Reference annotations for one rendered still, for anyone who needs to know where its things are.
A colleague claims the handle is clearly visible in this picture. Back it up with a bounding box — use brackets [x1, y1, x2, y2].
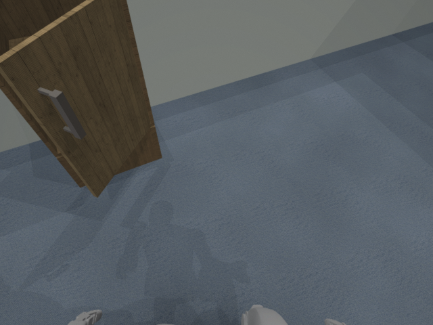
[37, 87, 86, 139]

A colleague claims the robot right thigh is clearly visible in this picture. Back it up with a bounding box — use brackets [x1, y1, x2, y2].
[241, 307, 288, 325]

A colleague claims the robot left hand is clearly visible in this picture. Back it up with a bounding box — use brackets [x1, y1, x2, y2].
[68, 309, 102, 325]

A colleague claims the cupboard door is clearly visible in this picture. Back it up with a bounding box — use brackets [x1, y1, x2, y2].
[0, 0, 151, 198]

